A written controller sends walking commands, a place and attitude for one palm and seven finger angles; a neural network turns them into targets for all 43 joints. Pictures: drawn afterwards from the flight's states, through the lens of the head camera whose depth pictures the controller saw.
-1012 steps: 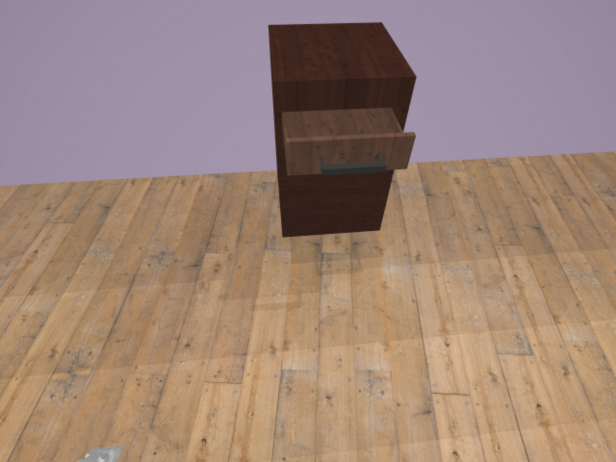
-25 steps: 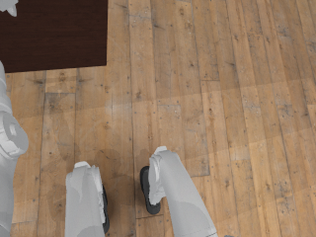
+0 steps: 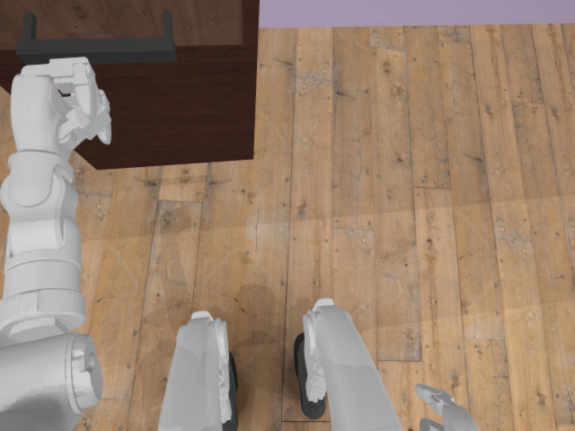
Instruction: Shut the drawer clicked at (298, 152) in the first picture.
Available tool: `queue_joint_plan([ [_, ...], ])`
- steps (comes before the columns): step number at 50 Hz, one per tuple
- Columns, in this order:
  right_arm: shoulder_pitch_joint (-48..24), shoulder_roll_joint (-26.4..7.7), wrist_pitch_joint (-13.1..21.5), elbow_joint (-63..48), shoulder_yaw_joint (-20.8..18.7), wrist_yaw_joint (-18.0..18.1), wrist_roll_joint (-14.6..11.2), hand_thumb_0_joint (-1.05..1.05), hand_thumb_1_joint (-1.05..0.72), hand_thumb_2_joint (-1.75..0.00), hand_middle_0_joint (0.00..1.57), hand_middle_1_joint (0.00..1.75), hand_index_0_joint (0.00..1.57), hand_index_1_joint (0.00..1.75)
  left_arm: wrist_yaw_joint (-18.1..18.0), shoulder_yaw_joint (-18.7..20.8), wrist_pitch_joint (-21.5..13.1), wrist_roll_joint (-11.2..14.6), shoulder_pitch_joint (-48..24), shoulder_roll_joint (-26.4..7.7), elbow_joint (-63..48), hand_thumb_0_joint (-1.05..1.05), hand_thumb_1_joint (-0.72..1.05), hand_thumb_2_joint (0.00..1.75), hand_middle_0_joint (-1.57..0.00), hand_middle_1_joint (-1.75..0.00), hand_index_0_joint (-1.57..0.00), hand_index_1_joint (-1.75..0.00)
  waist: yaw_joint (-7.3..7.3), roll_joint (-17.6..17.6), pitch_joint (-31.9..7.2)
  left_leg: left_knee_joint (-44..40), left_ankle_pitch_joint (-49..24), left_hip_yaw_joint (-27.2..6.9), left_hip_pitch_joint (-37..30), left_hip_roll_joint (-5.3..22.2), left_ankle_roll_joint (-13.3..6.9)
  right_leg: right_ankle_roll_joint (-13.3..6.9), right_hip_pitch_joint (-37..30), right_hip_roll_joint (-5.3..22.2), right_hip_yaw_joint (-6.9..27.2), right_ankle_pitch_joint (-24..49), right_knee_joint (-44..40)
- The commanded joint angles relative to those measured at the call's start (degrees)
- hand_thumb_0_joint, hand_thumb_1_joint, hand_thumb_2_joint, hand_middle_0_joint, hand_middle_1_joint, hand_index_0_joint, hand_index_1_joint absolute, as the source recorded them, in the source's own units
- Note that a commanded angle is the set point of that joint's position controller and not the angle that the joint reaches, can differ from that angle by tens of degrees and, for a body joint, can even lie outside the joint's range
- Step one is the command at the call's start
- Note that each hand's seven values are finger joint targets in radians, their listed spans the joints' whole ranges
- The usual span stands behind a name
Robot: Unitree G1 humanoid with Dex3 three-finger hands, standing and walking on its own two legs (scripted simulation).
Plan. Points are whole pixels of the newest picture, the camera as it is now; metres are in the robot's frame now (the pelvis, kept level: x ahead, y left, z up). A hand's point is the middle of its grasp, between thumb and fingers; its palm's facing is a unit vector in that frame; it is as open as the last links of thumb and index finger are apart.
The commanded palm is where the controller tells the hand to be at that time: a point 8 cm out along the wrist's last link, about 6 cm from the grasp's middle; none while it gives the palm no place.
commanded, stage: draw the hand back to the body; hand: left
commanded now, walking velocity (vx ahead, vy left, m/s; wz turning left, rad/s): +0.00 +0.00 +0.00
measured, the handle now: (100, 36) +0.64 +0.23 -0.03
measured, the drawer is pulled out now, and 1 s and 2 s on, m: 0.00 0.00 0.00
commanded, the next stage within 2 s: step back with the hand held close in 1.18 s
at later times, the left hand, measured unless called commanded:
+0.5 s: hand out of the picture +0.33 +0.22 +0.18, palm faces +0.16 -0.95 -0.27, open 3.3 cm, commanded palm +0.30 +0.27 +0.21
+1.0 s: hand out of the picture +0.23 +0.25 +0.36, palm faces +0.46 -0.78 -0.42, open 3.3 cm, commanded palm +0.17 +0.29 +0.37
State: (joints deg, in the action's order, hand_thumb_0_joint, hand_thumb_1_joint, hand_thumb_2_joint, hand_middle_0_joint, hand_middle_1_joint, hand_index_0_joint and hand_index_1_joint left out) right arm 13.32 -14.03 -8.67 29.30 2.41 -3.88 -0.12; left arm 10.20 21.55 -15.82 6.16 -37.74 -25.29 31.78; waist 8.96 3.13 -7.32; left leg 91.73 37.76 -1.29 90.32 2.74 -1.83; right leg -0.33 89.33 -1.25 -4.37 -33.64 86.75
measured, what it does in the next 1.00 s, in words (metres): rises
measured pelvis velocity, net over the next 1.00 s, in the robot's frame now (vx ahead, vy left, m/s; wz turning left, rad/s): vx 0.07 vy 0.00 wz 0.08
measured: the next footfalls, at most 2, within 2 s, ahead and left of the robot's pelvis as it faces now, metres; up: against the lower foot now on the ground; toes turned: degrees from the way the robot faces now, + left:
none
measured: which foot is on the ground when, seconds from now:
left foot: down 0.00-1.00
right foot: down 0.00-1.00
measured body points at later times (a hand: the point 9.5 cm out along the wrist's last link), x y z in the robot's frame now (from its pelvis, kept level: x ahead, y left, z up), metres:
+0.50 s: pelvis +0.05 +0.00 +0.15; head +0.10 +0.01 +0.59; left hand +0.32 +0.27 +0.19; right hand +0.23 -0.23 +0.06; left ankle +0.02 +0.10 -0.54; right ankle +0.05 -0.12 -0.54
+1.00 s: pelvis +0.07 +0.00 +0.19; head +0.05 -0.03 +0.64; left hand +0.20 +0.29 +0.38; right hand +0.28 -0.20 +0.12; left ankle +0.02 +0.10 -0.54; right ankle +0.05 -0.12 -0.54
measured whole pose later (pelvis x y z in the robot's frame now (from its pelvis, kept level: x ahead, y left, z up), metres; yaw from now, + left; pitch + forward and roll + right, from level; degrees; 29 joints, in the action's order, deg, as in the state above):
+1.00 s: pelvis +0.07 +0.00 +0.19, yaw +5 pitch -1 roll -1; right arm 12.5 -13.3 5.1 31.5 2.5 4.5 -1.7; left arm -6.6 16.1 -2.4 4.6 30.5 -21.0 -28.4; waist -3.7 4.7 -2.2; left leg 29.7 19.2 0.2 9.1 0.1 -0.7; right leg -0.4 8.9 -0.1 -2.8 -17.6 27.9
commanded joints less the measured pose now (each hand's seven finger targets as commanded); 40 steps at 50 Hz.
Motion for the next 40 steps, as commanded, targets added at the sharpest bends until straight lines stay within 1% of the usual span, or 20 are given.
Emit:
queue_joint_plan([
  [1,8.38,-10.02,3.46,-4.83,-4.35,1.88,-2.08,0.0,-0.9,-0.9,0.2,0.3,0.2,0.3,-0.86,1.84,-0.08,5.31,-6.71,-10.56,-25.39,0.0,0.9,0.9,-1.4,-1.6,-1.4,-1.6,-2.19,3.59,-45.85,-17.59,-33.32,-2.7,-34.82,-1.47,-0.18,-0.43,-40.19,-0.77,2.42,31.74,-16.12],
  [4,7.19,-8.93,6.52,-2.74,-4.34,3.42,-2.13,0.0,-0.9,-0.9,0.2,0.3,0.2,0.3,-2.74,-0.57,-2.29,6.61,-2.98,-6.0,-26.82,0.0,0.9,0.9,-1.4,-1.6,-1.4,-1.6,-1.38,3.25,-38.63,-20.77,-30.48,-1.82,-37.41,-1.73,0.05,-0.04,-40.37,-0.6,2.54,28.89,-20.17],
  [7,6.62,-8.49,8.44,-0.82,-4.46,4.36,-1.82,0.0,-0.9,-0.9,0.2,0.3,0.2,0.3,-2.54,-4.8,-5.03,6.3,1.48,-1.05,-21.73,0.0,0.9,0.9,-1.4,-1.6,-1.4,-1.6,-0.46,0.91,-30.0,-23.32,-26.8,-0.84,-38.4,-1.94,0.21,0.13,-40.19,-0.66,2.32,25.27,-23.52],
  [8,6.61,-8.52,8.83,-0.85,-4.55,4.48,-1.79,0.0,-0.9,-0.9,0.2,0.3,0.2,0.3,-2.0,-6.71,-5.73,5.47,2.29,-0.07,-21.36,0.0,0.9,0.9,-1.4,-1.6,-1.4,-1.6,-0.71,3.39,-28.64,-24.61,-27.36,-0.89,-41.07,-2.07,0.46,-0.24,-39.43,-0.62,1.93,24.64,-24.27],
  [10,6.14,-8.68,9.03,-1.15,-4.56,4.45,-1.84,0.0,-0.9,-0.9,0.2,0.3,0.2,0.3,-0.18,-9.81,-5.39,4.86,6.87,2.38,-16.24,0.0,0.9,0.9,-1.4,-1.6,-1.4,-1.6,-1.29,3.35,-22.99,-27.43,-25.36,-0.65,-43.29,-2.21,0.79,-0.39,-38.84,-0.67,1.29,21.85,-26.85],
  [12,4.9,-9.01,8.85,-2.64,-4.47,4.62,-2.23,0.0,-0.9,-0.9,0.2,0.3,0.2,0.3,1.57,-9.82,-4.46,5.2,11.04,1.79,-14.38,0.0,0.9,0.9,-1.4,-1.6,-1.4,-1.6,-2.54,2.2,-19.27,-30.48,-22.57,-0.34,-43.71,-2.59,0.68,-0.73,-41.8,-0.67,1.25,19.81,-29.68],
  [13,4.42,-9.23,8.73,-3.76,-4.42,4.74,-2.45,0.0,-0.9,-0.9,0.2,0.3,0.2,0.3,2.33,-9.79,-4.32,5.58,11.8,1.12,-16.21,0.0,0.9,0.9,-1.4,-1.6,-1.4,-1.6,-3.24,4.15,-19.46,-31.7,-23.61,-0.16,-45.78,-2.82,0.56,-1.07,-43.74,-0.63,1.32,20.8,-30.49],
  [15,3.1,-8.97,8.49,-6.26,-4.37,4.9,-2.75,0.0,-0.9,-0.9,0.2,0.3,0.2,0.3,2.91,-7.84,-3.75,6.69,16.77,-0.45,-20.88,0.0,0.9,0.9,-1.4,-1.6,-1.4,-1.6,-5.47,4.17,-21.87,-34.72,-27.87,-0.1,-50.71,-2.75,0.71,-1.18,-48.93,-0.63,0.93,23.99,-31.91],
  [16,0.48,-8.01,6.05,-8.63,-4.73,5.48,-3.02,0.0,-0.9,-0.9,0.2,0.3,0.2,0.3,-3.98,-7.29,0.48,-0.28,19.93,-7.43,-25.35,0.0,0.9,0.9,-1.4,-1.6,-1.4,-1.6,-9.56,6.02,-27.27,-40.01,-31.13,0.7,-58.75,-3.14,1.37,-2.25,-54.72,0.62,3.29,23.44,-35.22],
  [17,0.16,-6.47,5.32,-10.93,-4.34,6.05,-3.02,0.0,-0.9,-0.9,0.2,0.3,0.2,0.3,-7.48,-9.65,2.85,-0.44,22.3,-3.07,-30.95,0.0,0.9,0.9,-1.4,-1.6,-1.4,-1.6,-8.18,6.78,-24.94,-41.75,-32.35,0.76,-61.26,-2.93,1.54,-2.0,-55.55,0.51,2.57,24.05,-36.67],
  [18,-0.33,-6.6,5.4,-11.48,-4.07,6.62,-2.91,0.0,-0.9,-0.9,0.2,0.3,0.2,0.3,-9.5,-9.11,4.37,-0.45,24.48,-3.67,-34.08,0.0,0.9,0.9,-1.4,-1.6,-1.4,-1.6,-8.43,6.15,-22.92,-42.7,-33.62,-0.27,-62.33,-2.56,1.81,-2.1,-55.36,0.47,2.03,24.28,-37.33],
  [19,-0.86,-6.06,5.13,-11.92,-3.57,7.09,-2.87,0.0,-0.9,-0.9,0.2,0.3,0.2,0.3,-11.19,-10.38,5.97,-1.24,27.3,-2.4,-36.09,0.0,0.9,0.9,-1.4,-1.6,-1.4,-1.6,-8.4,7.61,-21.46,-43.83,-34.51,0.03,-63.59,-2.24,1.69,-1.83,-56.46,0.7,2.14,24.68,-38.4],
  [23,-2.11,-5.96,5.27,-12.61,-2.69,9.44,-2.58,0.0,-0.9,-0.9,0.2,0.3,0.2,0.3,-16.75,-8.9,9.85,-2.17,30.27,-4.63,-41.56,0.0,0.9,0.9,-1.4,-1.6,-1.4,-1.6,-7.37,-0.65,-13.66,-48.78,-30.67,-0.32,-63.57,-1.47,0.8,-1.45,-63.14,0.88,1.96,25.41,-43.59],
  [24,-2.34,-5.79,5.5,-12.38,-2.49,9.9,-2.62,0.0,-0.9,-0.9,0.2,0.3,0.2,0.3,-17.35,-9.4,10.62,-2.48,31.39,-3.79,-40.74,0.0,0.9,0.9,-1.4,-1.6,-1.4,-1.6,-7.13,-1.05,-11.46,-50.05,-29.86,0.02,-64.15,-1.5,0.67,-1.23,-64.12,1.01,2.06,25.44,-44.94],
  [27,-3.04,-5.55,6.74,-11.47,-2.13,10.45,-2.63,0.0,-0.9,-0.9,0.2,0.3,0.2,0.3,-18.21,-10.81,11.91,-2.63,34.84,-1.63,-41.96,0.0,0.9,0.9,-1.4,-1.6,-1.4,-1.6,-7.47,-0.33,-8.34,-53.35,-30.27,0.19,-68.32,-1.41,0.53,-1.2,-67.25,1.35,1.96,26.11,-48.57],
  [31,-4.28,-5.26,9.22,-10.56,-1.71,10.12,-2.49,0.0,-0.9,-0.9,0.2,0.3,0.2,0.3,-17.98,-11.62,12.3,-2.49,42.24,-0.23,-48.49,0.0,0.9,0.9,-1.4,-1.6,-1.4,-1.6,-8.93,1.75,-7.63,-56.92,-36.17,-0.34,-75.02,-1.2,0.76,-1.34,-72.02,1.66,1.61,29.46,-52.0],
  [33,-4.82,-5.19,10.73,-10.2,-1.57,9.74,-2.39,0.0,-0.9,-0.9,0.2,0.3,0.2,0.3,-17.73,-10.65,12.36,-2.3,47.8,-0.92,-52.45,0.0,0.9,0.9,-1.4,-1.6,-1.4,-1.6,-9.83,2.15,-7.04,-58.37,-40.31,-0.84,-77.37,-0.94,1.01,-1.34,-74.4,1.77,1.52,31.5,-53.57],
  [34,-4.85,-4.92,11.22,-9.89,-1.4,9.52,-2.29,0.0,-0.9,-0.9,0.2,0.3,0.2,0.3,-17.62,-10.02,12.38,-2.11,50.57,-0.82,-53.89,0.0,0.9,0.9,-1.4,-1.6,-1.4,-1.6,-10.04,0.8,-5.81,-59.32,-41.58,-0.95,-78.05,-0.73,1.15,-1.19,-75.31,1.78,1.24,32.3,-54.35],
  [38,-6.28,-4.88,12.85,-8.53,-1.53,9.02,-1.8,0.0,-0.9,-0.9,0.2,0.3,0.2,0.3,-17.46,-4.47,11.86,-1.73,55.72,-4.42,-59.52,0.0,0.9,0.9,-1.4,-1.6,-1.4,-1.6,-10.92,-2.34,-1.32,-62.34,-40.29,-0.3,-78.47,-0.82,1.03,-1.11,-78.31,1.63,1.31,33.41,-58.05],
  [40,-6.86,-4.27,13.46,-8.22,-1.42,8.97,-1.69,0.0,-0.9,-0.9,0.2,0.3,0.2,0.3,-17.29,-3.14,11.35,-1.59,56.4,-4.33,-62.66,0.0,0.9,0.9,-1.4,-1.6,-1.4,-1.6,-11.06,-0.72,0.44,-63.82,-38.26,0.18,-79.0,-1.05,1.0,-1.03,-79.16,1.86,1.47,32.56,-59.2],
])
